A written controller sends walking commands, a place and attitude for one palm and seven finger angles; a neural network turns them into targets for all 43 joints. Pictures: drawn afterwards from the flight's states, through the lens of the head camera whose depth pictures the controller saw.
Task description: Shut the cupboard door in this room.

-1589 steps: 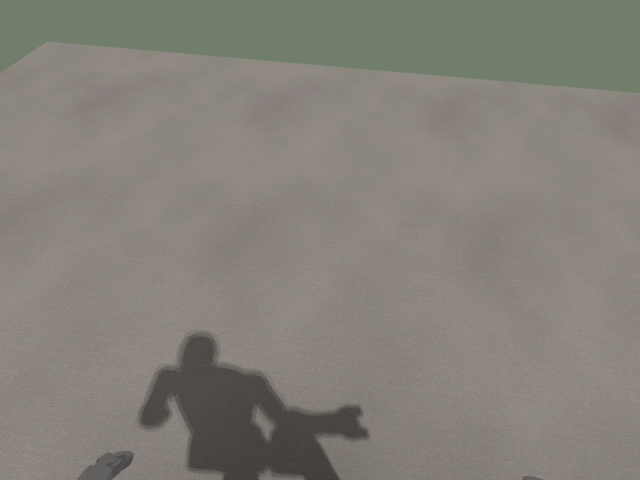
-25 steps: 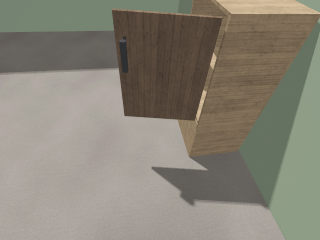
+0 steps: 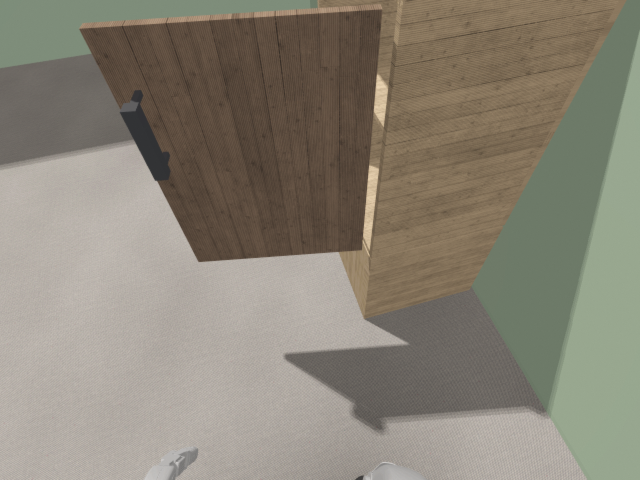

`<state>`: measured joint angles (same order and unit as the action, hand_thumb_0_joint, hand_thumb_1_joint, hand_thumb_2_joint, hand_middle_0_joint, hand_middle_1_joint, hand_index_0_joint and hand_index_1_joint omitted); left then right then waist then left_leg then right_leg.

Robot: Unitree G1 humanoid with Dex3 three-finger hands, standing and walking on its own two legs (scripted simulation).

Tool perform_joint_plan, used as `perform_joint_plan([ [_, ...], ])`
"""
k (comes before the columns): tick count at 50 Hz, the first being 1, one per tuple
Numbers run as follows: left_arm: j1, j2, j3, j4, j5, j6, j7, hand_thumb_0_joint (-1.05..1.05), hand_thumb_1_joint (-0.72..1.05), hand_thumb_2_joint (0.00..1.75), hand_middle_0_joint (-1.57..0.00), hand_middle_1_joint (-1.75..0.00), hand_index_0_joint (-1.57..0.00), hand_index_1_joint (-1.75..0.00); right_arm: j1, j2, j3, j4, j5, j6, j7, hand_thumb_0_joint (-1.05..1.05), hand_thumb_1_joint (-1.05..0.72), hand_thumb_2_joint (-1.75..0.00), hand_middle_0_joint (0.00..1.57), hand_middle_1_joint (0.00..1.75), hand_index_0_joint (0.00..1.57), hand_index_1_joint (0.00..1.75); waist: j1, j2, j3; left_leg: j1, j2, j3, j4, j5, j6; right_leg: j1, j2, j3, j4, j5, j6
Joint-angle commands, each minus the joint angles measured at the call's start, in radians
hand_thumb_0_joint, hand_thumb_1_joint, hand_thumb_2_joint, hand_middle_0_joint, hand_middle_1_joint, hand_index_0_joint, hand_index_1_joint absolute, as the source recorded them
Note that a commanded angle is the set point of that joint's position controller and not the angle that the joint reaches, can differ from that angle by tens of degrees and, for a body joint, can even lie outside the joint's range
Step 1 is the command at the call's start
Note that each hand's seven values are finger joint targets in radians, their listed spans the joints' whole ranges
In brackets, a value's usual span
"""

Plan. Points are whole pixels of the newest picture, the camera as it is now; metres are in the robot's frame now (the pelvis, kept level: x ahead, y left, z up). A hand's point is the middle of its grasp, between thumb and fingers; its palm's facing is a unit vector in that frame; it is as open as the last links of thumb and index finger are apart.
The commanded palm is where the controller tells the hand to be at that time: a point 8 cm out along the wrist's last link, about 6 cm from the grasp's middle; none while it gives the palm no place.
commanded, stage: take the last steps up to it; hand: left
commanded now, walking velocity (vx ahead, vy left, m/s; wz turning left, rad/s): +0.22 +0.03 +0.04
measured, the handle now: (150, 136) +0.63 +0.31 +0.06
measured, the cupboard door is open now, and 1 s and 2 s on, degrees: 78 78 78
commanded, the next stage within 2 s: come to a stop and stand still in 0.18 s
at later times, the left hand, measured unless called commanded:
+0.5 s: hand out of the picture +0.09 +0.17 -0.17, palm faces +0.10 -0.98 -0.15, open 7.4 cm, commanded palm none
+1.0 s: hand out of the picture +0.13 +0.15 -0.14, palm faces +0.02 -0.97 -0.24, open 7.4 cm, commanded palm none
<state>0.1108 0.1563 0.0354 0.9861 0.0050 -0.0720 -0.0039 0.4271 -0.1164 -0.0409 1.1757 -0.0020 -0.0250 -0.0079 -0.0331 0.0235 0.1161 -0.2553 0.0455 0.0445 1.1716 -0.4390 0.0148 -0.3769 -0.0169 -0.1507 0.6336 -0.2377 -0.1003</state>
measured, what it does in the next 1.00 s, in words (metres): walks ahead: left foot, then right foot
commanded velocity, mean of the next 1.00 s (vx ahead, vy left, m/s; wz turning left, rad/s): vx -0.02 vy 0.03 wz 0.01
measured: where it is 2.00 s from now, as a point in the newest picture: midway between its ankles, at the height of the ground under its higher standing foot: outside the picture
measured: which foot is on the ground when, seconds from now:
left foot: up 0.00-0.40, down 0.42-0.78, up 0.80-1.00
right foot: down 0.00-0.46, up 0.48-0.76, down 0.78-1.00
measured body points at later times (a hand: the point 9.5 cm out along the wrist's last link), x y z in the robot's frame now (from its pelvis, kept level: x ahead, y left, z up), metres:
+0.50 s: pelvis +0.14 +0.02 +0.01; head +0.17 +0.03 +0.46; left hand +0.09 +0.23 -0.15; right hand +0.25 -0.18 -0.13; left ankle +0.18 +0.14 -0.72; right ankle +0.08 -0.07 -0.71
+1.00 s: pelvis +0.10 -0.03 +0.02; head +0.12 -0.06 +0.47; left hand +0.13 +0.20 -0.12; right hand +0.12 -0.29 -0.14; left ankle +0.09 +0.11 -0.68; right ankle +0.09 -0.14 -0.72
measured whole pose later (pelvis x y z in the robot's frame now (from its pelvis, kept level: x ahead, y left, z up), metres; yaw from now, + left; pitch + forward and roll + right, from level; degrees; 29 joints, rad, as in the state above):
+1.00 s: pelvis +0.10 -0.03 +0.02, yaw -2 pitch +0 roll +2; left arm 0.27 0.15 0.02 1.03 0.02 0.00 0.02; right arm 0.24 -0.23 -0.07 1.07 -0.02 0.04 0.00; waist 0.01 0.02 0.02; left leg -0.34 0.01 0.03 0.77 -0.37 -0.03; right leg -0.21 -0.05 -0.04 0.47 -0.26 -0.01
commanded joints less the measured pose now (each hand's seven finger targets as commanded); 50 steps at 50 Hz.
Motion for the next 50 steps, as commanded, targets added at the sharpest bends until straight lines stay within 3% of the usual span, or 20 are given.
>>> perform_joint_plan([
  [1, 0.129, 0.118, 0.027, 0.013, 0.003, 0.001, 0.021, 0.00, 0.90, 0.90, -0.20, -0.30, -0.20, -0.30, 0.000, -0.050, -0.020, -0.087, -0.019, 0.001, 0.004, 0.00, -0.90, -0.90, 0.20, 0.30, 0.20, 0.30, 0.026, -0.057, -0.050, -0.209, 0.079, -0.069, 0.101, 0.148, -0.008, 0.070, -0.283, 0.322, -0.422, 0.033, -0.053],
  [3, 0.138, 0.097, 0.019, 0.024, 0.007, -0.006, 0.019, 0.00, 0.90, 0.90, -0.20, -0.30, -0.20, -0.30, 0.028, -0.047, -0.017, -0.081, -0.023, 0.014, 0.007, 0.00, -0.90, -0.90, 0.20, 0.30, 0.20, 0.30, 0.002, -0.108, -0.067, -0.195, 0.079, -0.042, 0.022, 0.182, -0.029, 0.044, -0.240, 0.221, -0.427, 0.122, -0.029],
  [6, 0.176, 0.097, 0.023, 0.039, 0.013, -0.015, 0.019, 0.00, 0.90, 0.90, -0.20, -0.30, -0.20, -0.30, -0.014, -0.052, -0.020, -0.103, -0.025, 0.020, 0.011, 0.00, -0.90, -0.90, 0.20, 0.30, 0.20, 0.30, 0.004, -0.131, -0.086, -0.227, 0.076, -0.028, -0.085, 0.211, -0.044, 0.095, -0.222, 0.195, -0.430, 0.215, -0.048],
  [13, 0.271, 0.122, 0.019, 0.082, 0.013, -0.019, 0.017, 0.00, 0.90, 0.90, -0.20, -0.30, -0.20, -0.30, -0.242, -0.068, -0.006, -0.170, -0.017, -0.003, 0.020, 0.00, -0.90, -0.90, 0.20, 0.30, 0.20, 0.30, 0.062, -0.103, -0.074, -0.278, 0.052, 0.004, -0.390, 0.207, -0.055, 0.297, -0.250, 0.196, -0.388, 0.457, -0.071],
  [18, 0.272, 0.105, 0.001, 0.105, 0.010, 0.009, 0.039, 0.00, 0.90, 0.90, -0.20, -0.30, -0.20, -0.30, -0.245, -0.067, 0.017, -0.148, -0.012, -0.014, -0.004, 0.00, -0.90, -0.90, 0.20, 0.30, 0.20, 0.30, 0.055, -0.139, -0.129, -0.044, -0.012, 0.016, -0.672, 0.310, -0.051, 0.338, -0.193, 0.135, -0.219, 0.766, -0.010],
  [19, 0.273, 0.101, -0.002, 0.110, 0.007, 0.016, 0.045, 0.00, 0.90, 0.90, -0.20, -0.30, -0.20, -0.30, -0.206, -0.083, 0.012, -0.132, -0.011, -0.016, -0.009, 0.00, -0.90, -0.90, 0.20, 0.30, 0.20, 0.30, 0.036, -0.128, -0.157, 0.052, 0.002, 0.007, -0.749, 0.519, -0.044, 0.315, -0.164, 0.123, -0.161, 0.715, 0.028],
  [20, 0.297, 0.084, -0.009, 0.108, 0.002, 0.024, 0.049, 0.00, 0.90, 0.90, -0.20, -0.30, -0.20, -0.30, -0.176, -0.129, 0.005, -0.125, -0.011, -0.020, -0.015, 0.00, -0.90, -0.90, 0.20, 0.30, 0.20, 0.30, 0.034, -0.068, -0.204, 0.208, 0.083, -0.033, -0.723, 0.867, -0.017, 0.225, -0.130, 0.107, -0.112, 0.568, 0.065],
  [21, 0.313, 0.069, -0.016, 0.108, -0.001, 0.030, 0.056, 0.00, 0.90, 0.90, -0.20, -0.30, -0.20, -0.30, -0.136, -0.174, -0.005, -0.118, -0.003, -0.018, -0.022, 0.00, -0.90, -0.90, 0.20, 0.30, 0.20, 0.30, 0.026, 0.027, -0.240, 0.358, 0.204, -0.116, -0.656, 1.221, 0.040, 0.106, -0.096, 0.088, -0.087, 0.299, 0.096],
  [23, 0.333, 0.068, -0.010, 0.095, 0.001, 0.053, 0.063, 0.00, 0.90, 0.90, -0.20, -0.30, -0.20, -0.30, -0.118, -0.206, -0.014, -0.107, 0.004, 0.003, -0.035, 0.00, -0.90, -0.90, 0.20, 0.30, 0.20, 0.30, 0.016, 0.166, -0.210, 0.375, 0.344, -0.180, -0.710, 1.497, 0.162, 0.029, -0.043, 0.097, 0.102, -0.301, 0.122],
  [24, 0.317, 0.083, -0.003, 0.095, 0.000, 0.067, 0.062, 0.00, 0.90, 0.90, -0.20, -0.30, -0.20, -0.30, -0.138, -0.205, -0.016, -0.106, 0.002, 0.014, -0.049, 0.00, -0.90, -0.90, 0.20, 0.30, 0.20, 0.30, 0.019, 0.204, -0.182, 0.297, 0.349, -0.198, -0.746, 1.466, 0.190, 0.025, -0.039, 0.129, 0.203, -0.392, 0.126],
  [26, 0.279, 0.095, 0.015, 0.083, 0.005, 0.089, 0.059, 0.00, 0.90, 0.90, -0.20, -0.30, -0.20, -0.30, -0.196, -0.204, -0.025, -0.128, -0.005, 0.029, -0.057, 0.00, -0.90, -0.90, 0.20, 0.30, 0.20, 0.30, 0.025, 0.158, -0.115, 0.172, 0.343, -0.174, -0.778, 1.241, 0.203, 0.004, -0.043, 0.171, 0.326, -0.381, 0.118],
  [30, 0.269, 0.081, 0.039, 0.048, 0.007, 0.112, 0.046, 0.00, 0.90, 0.90, -0.20, -0.30, -0.20, -0.30, -0.279, -0.211, -0.046, -0.178, -0.016, 0.041, -0.048, 0.00, -0.90, -0.90, 0.20, 0.30, 0.20, 0.30, 0.047, 0.090, -0.183, 0.113, 0.295, -0.130, -0.786, 0.890, 0.181, -0.028, -0.024, 0.166, 0.433, -0.288, 0.134],
  [35, 0.281, 0.048, 0.031, 0.025, 0.012, 0.105, 0.032, 0.00, 0.90, 0.90, -0.20, -0.30, -0.20, -0.30, -0.345, -0.212, -0.059, -0.212, -0.026, 0.041, -0.023, 0.00, -0.90, -0.90, 0.20, 0.30, 0.20, 0.30, 0.065, 0.176, -0.209, -0.028, 0.241, -0.122, -0.825, 0.352, 0.128, 0.122, -0.039, 0.103, 0.138, -0.196, 0.127],
  [37, 0.354, 0.066, 0.027, 0.058, 0.016, 0.086, 0.029, 0.00, 0.90, 0.90, -0.20, -0.30, -0.20, -0.30, -0.339, -0.189, -0.051, -0.207, -0.019, 0.046, -0.015, 0.00, -0.90, -0.90, 0.20, 0.30, 0.20, 0.30, 0.098, 0.069, -0.213, -0.134, 0.158, -0.094, -0.742, 0.084, 0.059, 0.289, -0.033, 0.089, -0.133, -0.055, 0.131],
  [38, 0.348, 0.127, 0.029, 0.055, 0.030, 0.075, 0.031, 0.00, 0.90, 0.90, -0.20, -0.30, -0.20, -0.30, -0.311, -0.130, -0.044, -0.207, -0.009, 0.053, -0.008, 0.00, -0.90, -0.90, 0.20, 0.30, 0.20, 0.30, 0.093, -0.137, -0.182, -0.190, 0.043, -0.023, -0.598, -0.046, -0.003, 0.265, -0.130, 0.229, -0.308, -0.160, 0.109],
  [39, 0.260, 0.202, 0.026, 0.019, 0.033, 0.070, 0.030, 0.00, 0.90, 0.90, -0.20, -0.30, -0.20, -0.30, -0.311, -0.079, -0.029, -0.229, -0.006, 0.060, 0.000, 0.00, -0.90, -0.90, 0.20, 0.30, 0.20, 0.30, 0.070, -0.348, -0.093, -0.229, -0.028, 0.001, -0.475, -0.090, -0.046, 0.111, -0.308, 0.495, -0.467, -0.357, 0.039],
  [40, 0.184, 0.233, 0.026, -0.024, 0.026, 0.073, 0.031, 0.00, 0.90, 0.90, -0.20, -0.30, -0.20, -0.30, -0.343, -0.133, -0.034, -0.244, -0.010, 0.065, 0.007, 0.00, -0.90, -0.90, 0.20, 0.30, 0.20, 0.30, 0.078, -0.266, -0.030, -0.158, 0.001, -0.055, -0.405, -0.074, -0.036, -0.055, -0.361, 0.539, -0.543, -0.493, -0.020],
  [41, 0.125, 0.237, 0.033, -0.039, 0.031, 0.071, 0.032, 0.00, 0.90, 0.90, -0.20, -0.30, -0.20, -0.30, -0.334, -0.134, -0.038, -0.235, -0.014, 0.068, 0.013, 0.00, -0.90, -0.90, 0.20, 0.30, 0.20, 0.30, 0.054, -0.188, 0.003, -0.127, 0.005, -0.051, -0.374, -0.033, -0.035, -0.119, -0.350, 0.521, -0.554, -0.521, -0.029],
  [44, 0.091, 0.204, 0.031, -0.029, 0.021, 0.059, 0.031, 0.00, 0.90, 0.90, -0.20, -0.30, -0.20, -0.30, -0.241, -0.144, -0.032, -0.177, -0.019, 0.055, 0.015, 0.00, -0.90, -0.90, 0.20, 0.30, 0.20, 0.30, 0.034, -0.189, 0.013, -0.145, -0.004, -0.051, -0.334, 0.089, -0.030, 0.007, -0.264, 0.378, -0.450, -0.189, -0.007],
  [50, 0.223, 0.209, 0.040, 0.014, 0.021, 0.052, 0.039, 0.00, 0.90, 0.90, -0.20, -0.30, -0.20, -0.30, -0.223, -0.133, -0.016, -0.186, -0.008, 0.036, 0.003, 0.00, -0.90, -0.90, 0.20, 0.30, 0.20, 0.30, 0.093, -0.176, -0.092, -0.155, -0.027, -0.027, -0.481, 0.024, -0.051, 0.297, -0.297, 0.325, -0.309, 0.357, -0.057],
])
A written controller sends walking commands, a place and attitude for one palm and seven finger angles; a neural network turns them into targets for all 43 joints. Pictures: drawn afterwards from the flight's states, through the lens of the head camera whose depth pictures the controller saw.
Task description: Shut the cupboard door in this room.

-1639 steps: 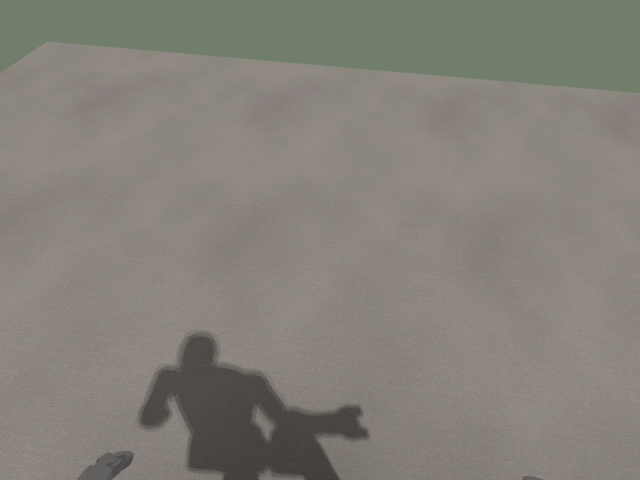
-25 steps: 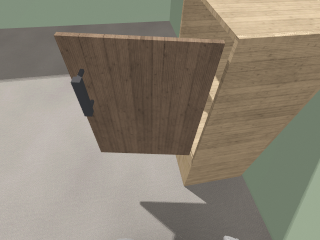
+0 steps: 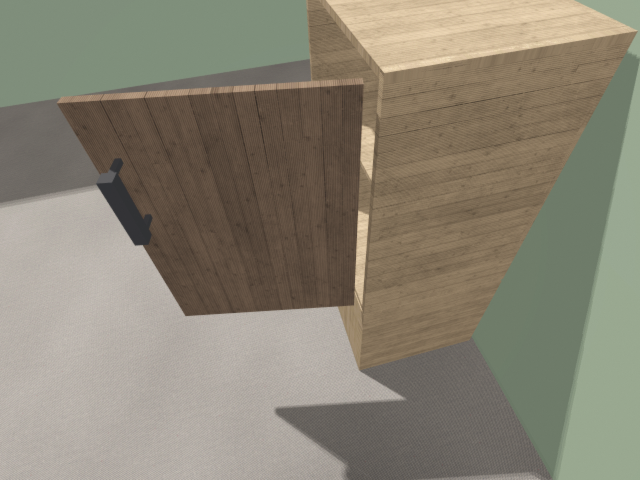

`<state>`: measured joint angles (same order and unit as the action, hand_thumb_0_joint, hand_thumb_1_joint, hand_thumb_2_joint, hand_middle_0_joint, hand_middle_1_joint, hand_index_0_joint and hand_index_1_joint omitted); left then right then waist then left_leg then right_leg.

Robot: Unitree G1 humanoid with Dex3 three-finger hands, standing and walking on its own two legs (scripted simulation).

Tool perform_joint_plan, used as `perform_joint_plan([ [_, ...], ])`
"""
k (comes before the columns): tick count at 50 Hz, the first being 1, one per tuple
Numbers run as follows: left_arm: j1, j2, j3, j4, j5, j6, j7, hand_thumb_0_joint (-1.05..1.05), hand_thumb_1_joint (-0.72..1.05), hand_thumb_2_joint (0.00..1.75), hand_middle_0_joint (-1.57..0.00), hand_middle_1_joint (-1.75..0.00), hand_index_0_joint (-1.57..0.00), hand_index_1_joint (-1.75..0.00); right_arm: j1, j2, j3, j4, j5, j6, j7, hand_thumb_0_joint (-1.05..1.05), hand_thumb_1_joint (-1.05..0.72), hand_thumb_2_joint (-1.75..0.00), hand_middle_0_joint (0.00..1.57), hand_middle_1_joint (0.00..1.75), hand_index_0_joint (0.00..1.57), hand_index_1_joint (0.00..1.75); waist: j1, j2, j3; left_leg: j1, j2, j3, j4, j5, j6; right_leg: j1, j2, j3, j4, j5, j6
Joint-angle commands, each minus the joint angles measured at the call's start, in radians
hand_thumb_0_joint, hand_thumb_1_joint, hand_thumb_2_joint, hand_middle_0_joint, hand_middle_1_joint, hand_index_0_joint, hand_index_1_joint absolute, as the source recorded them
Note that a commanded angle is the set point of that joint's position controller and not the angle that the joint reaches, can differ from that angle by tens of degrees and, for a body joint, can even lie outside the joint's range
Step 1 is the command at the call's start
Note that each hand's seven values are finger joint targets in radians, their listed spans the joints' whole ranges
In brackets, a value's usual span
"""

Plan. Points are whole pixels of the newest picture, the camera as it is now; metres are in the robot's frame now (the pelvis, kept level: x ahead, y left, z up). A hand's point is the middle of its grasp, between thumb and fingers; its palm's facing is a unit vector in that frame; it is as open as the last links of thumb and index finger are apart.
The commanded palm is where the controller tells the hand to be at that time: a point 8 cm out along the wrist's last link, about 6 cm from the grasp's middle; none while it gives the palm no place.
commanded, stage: come to a stop and stand still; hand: left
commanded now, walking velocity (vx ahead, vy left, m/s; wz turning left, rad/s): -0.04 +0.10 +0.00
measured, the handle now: (130, 202) +0.51 +0.36 +0.04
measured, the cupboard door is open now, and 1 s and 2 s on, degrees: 78 78 78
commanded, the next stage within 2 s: look again from close up in 0.58 s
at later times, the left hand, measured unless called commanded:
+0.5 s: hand out of the picture +0.00 +0.21 -0.18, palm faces +0.05 -0.98 -0.18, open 7.4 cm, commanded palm none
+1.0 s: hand out of the picture +0.00 +0.21 -0.18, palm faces +0.01 -0.98 -0.22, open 7.4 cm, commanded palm none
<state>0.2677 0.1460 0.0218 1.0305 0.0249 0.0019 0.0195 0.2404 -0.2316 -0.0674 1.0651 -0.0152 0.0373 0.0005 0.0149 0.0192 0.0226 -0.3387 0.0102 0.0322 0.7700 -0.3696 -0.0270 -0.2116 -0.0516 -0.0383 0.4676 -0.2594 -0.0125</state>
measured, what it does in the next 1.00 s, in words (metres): steps on the spot: left foot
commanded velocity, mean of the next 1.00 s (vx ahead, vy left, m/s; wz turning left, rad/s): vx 0.00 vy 0.00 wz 0.00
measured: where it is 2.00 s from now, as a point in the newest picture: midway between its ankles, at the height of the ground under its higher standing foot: outside the picture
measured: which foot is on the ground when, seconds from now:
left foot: up 0.00-0.12, down 0.14-1.00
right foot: down 0.00-1.00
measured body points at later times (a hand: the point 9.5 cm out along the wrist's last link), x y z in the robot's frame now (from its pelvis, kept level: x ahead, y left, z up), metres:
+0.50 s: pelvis +0.00 +0.04 +0.00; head +0.01 +0.04 +0.45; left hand +0.00 +0.26 -0.17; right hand +0.03 -0.20 -0.16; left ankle -0.04 +0.13 -0.74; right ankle -0.01 -0.11 -0.74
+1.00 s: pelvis -0.01 +0.04 -0.01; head +0.00 +0.02 +0.44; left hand +0.00 +0.27 -0.16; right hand +0.00 -0.18 -0.17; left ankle -0.04 +0.13 -0.74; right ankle -0.01 -0.11 -0.74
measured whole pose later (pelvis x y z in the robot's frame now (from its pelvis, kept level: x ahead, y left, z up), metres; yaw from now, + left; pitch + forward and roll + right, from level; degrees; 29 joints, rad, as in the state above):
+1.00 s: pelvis -0.01 +0.04 -0.01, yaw +0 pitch -1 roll +0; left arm 0.27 0.16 -0.02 1.10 0.01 -0.01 0.03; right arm 0.30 -0.17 0.01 1.07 -0.01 -0.02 -0.02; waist 0.00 0.03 0.03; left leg -0.15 -0.01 0.07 0.50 -0.32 0.03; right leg -0.21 -0.07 -0.03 0.52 -0.28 0.04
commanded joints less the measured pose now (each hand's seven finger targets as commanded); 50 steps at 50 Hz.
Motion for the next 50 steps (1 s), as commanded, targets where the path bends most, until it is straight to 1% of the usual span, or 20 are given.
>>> perform_joint_plan([
  [1, 0.067, 0.225, 0.056, -0.027, 0.000, -0.020, 0.018, 0.00, 0.90, 0.90, -0.20, -0.30, -0.20, -0.30, -0.029, -0.017, 0.011, -0.075, 0.008, -0.027, -0.008, 0.00, -0.90, -0.90, 0.20, 0.30, 0.20, 0.30, 0.047, -0.183, -0.012, -0.055, 0.007, -0.007, -0.119, -0.044, -0.010, 0.157, -0.267, 0.199, -0.124, 0.436, -0.149],
  [3, 0.056, 0.220, 0.057, -0.016, -0.004, -0.017, 0.023, 0.00, 0.90, 0.90, -0.20, -0.30, -0.20, -0.30, 0.003, -0.009, 0.016, -0.065, 0.010, -0.031, -0.015, 0.00, -0.90, -0.90, 0.20, 0.30, 0.20, 0.30, 0.033, -0.185, -0.047, 0.021, -0.003, -0.001, -0.250, 0.017, -0.010, 0.166, -0.250, 0.192, -0.072, 0.522, -0.135],
  [5, 0.018, 0.205, 0.053, -0.015, -0.014, -0.012, 0.023, 0.00, 0.90, 0.90, -0.20, -0.30, -0.20, -0.30, 0.064, -0.007, 0.020, -0.034, 0.009, -0.042, -0.019, 0.00, -0.90, -0.90, 0.20, 0.30, 0.20, 0.30, 0.002, -0.171, -0.081, 0.179, 0.001, 0.000, -0.415, 0.186, -0.001, 0.101, -0.196, 0.148, -0.016, 0.453, -0.086],
  [6, 0.014, 0.180, 0.047, -0.020, -0.017, -0.008, 0.020, 0.00, 0.90, 0.90, -0.20, -0.30, -0.20, -0.30, 0.075, -0.030, 0.017, -0.026, 0.008, -0.049, -0.022, 0.00, -0.90, -0.90, 0.20, 0.30, 0.20, 0.30, 0.004, -0.102, -0.104, 0.267, 0.049, -0.040, -0.432, 0.295, 0.019, 0.042, -0.145, 0.104, 0.025, 0.347, -0.054],
  [7, 0.026, 0.141, 0.039, -0.024, -0.019, -0.004, 0.018, 0.00, 0.90, 0.90, -0.20, -0.30, -0.20, -0.30, 0.068, -0.070, 0.011, -0.029, 0.003, -0.054, -0.025, 0.00, -0.90, -0.90, 0.20, 0.30, 0.20, 0.30, 0.008, 0.011, -0.115, 0.316, 0.148, -0.129, -0.398, 0.458, 0.058, -0.040, -0.080, 0.048, 0.057, 0.189, -0.016],
  [8, 0.023, 0.113, 0.030, -0.022, -0.016, -0.001, 0.017, 0.00, 0.90, 0.90, -0.20, -0.30, -0.20, -0.30, 0.056, -0.093, 0.010, -0.029, 0.002, -0.050, -0.029, 0.00, -0.90, -0.90, 0.20, 0.30, 0.20, 0.30, 0.014, 0.075, -0.103, 0.284, 0.212, -0.166, -0.403, 0.514, 0.102, -0.046, -0.047, 0.002, 0.050, 0.036, 0.011],
  [9, 0.011, 0.102, 0.024, -0.015, -0.013, 0.002, 0.017, 0.00, 0.90, 0.90, -0.20, -0.30, -0.20, -0.30, 0.034, -0.087, 0.014, -0.029, 0.002, -0.046, -0.032, 0.00, -0.90, -0.90, 0.20, 0.30, 0.20, 0.30, 0.016, 0.060, -0.065, 0.230, 0.210, -0.154, -0.425, 0.453, 0.115, -0.027, -0.028, -0.007, 0.039, -0.032, 0.019],
  [10, -0.017, 0.097, 0.018, -0.003, -0.010, 0.005, 0.016, 0.00, 0.90, 0.90, -0.20, -0.30, -0.20, -0.30, 0.020, -0.066, 0.019, -0.015, 0.004, -0.051, -0.034, 0.00, -0.90, -0.90, 0.20, 0.30, 0.20, 0.30, 0.012, 0.130, -0.035, 0.211, 0.181, -0.148, -0.453, 0.467, 0.109, -0.015, -0.031, -0.020, 0.033, 0.006, 0.026],
  [12, -0.005, 0.109, 0.012, 0.015, -0.012, 0.006, 0.012, 0.00, 0.90, 0.90, -0.20, -0.30, -0.20, -0.30, 0.012, -0.050, 0.027, -0.009, 0.007, -0.051, -0.039, 0.00, -0.90, -0.90, 0.20, 0.30, 0.20, 0.30, 0.018, 0.108, 0.014, 0.171, 0.153, -0.116, -0.448, 0.454, 0.094, 0.020, -0.036, -0.004, 0.000, 0.044, 0.024],
  [15, 0.021, 0.119, 0.006, 0.048, -0.013, 0.000, 0.013, 0.00, 0.90, 0.90, -0.20, -0.30, -0.20, -0.30, 0.027, -0.031, 0.030, 0.001, 0.009, -0.053, -0.039, 0.00, -0.90, -0.90, 0.20, 0.30, 0.20, 0.30, 0.008, 0.029, 0.019, 0.175, 0.110, -0.083, -0.428, 0.358, 0.061, 0.045, -0.060, 0.029, -0.061, 0.165, 0.015],
  [16, 0.018, 0.123, 0.005, 0.053, -0.011, 0.001, 0.013, 0.00, 0.90, 0.90, -0.20, -0.30, -0.20, -0.30, 0.036, -0.025, 0.029, 0.008, 0.010, -0.052, -0.040, 0.00, -0.90, -0.90, 0.20, 0.30, 0.20, 0.30, 0.004, -0.011, 0.036, 0.176, 0.105, -0.076, -0.428, 0.340, 0.056, 0.042, -0.064, 0.033, -0.071, 0.182, 0.013],
  [18, 0.016, 0.116, 0.000, 0.060, -0.012, -0.001, 0.014, 0.00, 0.90, 0.90, -0.20, -0.30, -0.20, -0.30, 0.046, -0.023, 0.032, 0.014, 0.010, -0.053, -0.039, 0.00, -0.90, -0.90, 0.20, 0.30, 0.20, 0.30, -0.004, -0.023, 0.041, 0.189, 0.101, -0.072, -0.436, 0.311, 0.049, 0.026, -0.069, 0.043, -0.082, 0.178, 0.012],
  [33, 0.051, 0.099, -0.007, 0.080, -0.015, -0.009, 0.020, 0.00, 0.90, 0.90, -0.20, -0.30, -0.20, -0.30, 0.081, -0.010, 0.041, 0.040, 0.011, -0.068, -0.045, 0.00, -0.90, -0.90, 0.20, 0.30, 0.20, 0.30, -0.004, 0.009, 0.039, 0.212, 0.101, -0.061, -0.457, 0.380, 0.045, 0.065, -0.068, 0.032, -0.098, 0.210, 0.018],
  [34, 0.115, 0.124, -0.015, 0.105, 0.000, -0.038, 0.060, 0.00, 0.90, 0.90, -0.20, -0.30, -0.20, -0.30, 0.015, -0.059, 0.047, -0.026, 0.018, -0.080, -0.030, 0.00, -0.90, -0.90, 0.20, 0.30, 0.20, 0.30, 0.013, 0.024, 0.035, 0.157, 0.120, -0.033, -0.258, 0.594, 0.026, 0.033, -0.100, 0.084, -0.048, 0.490, 0.004],
  [35, 0.092, 0.154, -0.007, 0.062, -0.008, -0.045, 0.051, 0.00, 0.90, 0.90, -0.20, -0.30, -0.20, -0.30, 0.085, -0.021, 0.046, -0.048, 0.005, -0.074, -0.026, 0.00, -0.90, -0.90, 0.20, 0.30, 0.20, 0.30, -0.023, 0.056, -0.041, 0.149, 0.078, -0.041, -0.306, 0.334, 0.028, 0.083, -0.111, 0.078, -0.014, 0.357, -0.023],
  [36, 0.053, 0.160, -0.007, 0.052, -0.010, -0.048, 0.037, 0.00, 0.90, 0.90, -0.20, -0.30, -0.20, -0.30, 0.061, -0.006, 0.052, -0.049, -0.003, -0.074, -0.021, 0.00, -0.90, -0.90, 0.20, 0.30, 0.20, 0.30, -0.011, 0.073, -0.005, 0.121, 0.062, -0.034, -0.345, 0.258, 0.039, 0.067, -0.102, 0.069, -0.012, 0.350, -0.025],
  [38, 0.050, 0.122, -0.017, 0.046, -0.010, -0.042, 0.027, 0.00, 0.90, 0.90, -0.20, -0.30, -0.20, -0.30, 0.105, -0.021, 0.057, -0.055, -0.002, -0.076, -0.021, 0.00, -0.90, -0.90, 0.20, 0.30, 0.20, 0.30, -0.021, 0.018, -0.033, 0.117, 0.088, -0.069, -0.357, 0.270, 0.053, 0.057, -0.065, 0.045, -0.004, 0.146, -0.022],
  [41, 0.051, 0.110, -0.019, 0.045, -0.011, -0.033, 0.022, 0.00, 0.90, 0.90, -0.20, -0.30, -0.20, -0.30, 0.113, -0.026, 0.061, -0.057, -0.001, -0.081, -0.028, 0.00, -0.90, -0.90, 0.20, 0.30, 0.20, 0.30, -0.017, 0.004, -0.021, 0.124, 0.104, -0.073, -0.358, 0.357, 0.066, 0.051, -0.049, 0.027, 0.011, 0.136, -0.019],
  [45, 0.043, 0.104, -0.022, 0.041, -0.014, -0.025, 0.018, 0.00, 0.90, 0.90, -0.20, -0.30, -0.20, -0.30, 0.107, -0.032, 0.064, -0.051, 0.002, -0.074, -0.027, 0.00, -0.90, -0.90, 0.20, 0.30, 0.20, 0.30, -0.016, -0.044, 0.066, 0.091, 0.091, -0.071, -0.396, 0.229, 0.065, 0.006, -0.051, 0.046, -0.015, 0.094, -0.014],
  [50, 0.046, 0.112, -0.020, 0.042, -0.015, -0.023, 0.015, 0.00, 0.90, 0.90, -0.20, -0.30, -0.20, -0.30, 0.103, -0.033, 0.068, -0.028, 0.002, -0.074, -0.026, 0.00, -0.90, -0.90, 0.20, 0.30, 0.20, 0.30, -0.011, -0.036, 0.080, 0.092, 0.085, -0.065, -0.423, 0.194, 0.064, 0.004, -0.049, 0.058, -0.028, 0.090, -0.011],
])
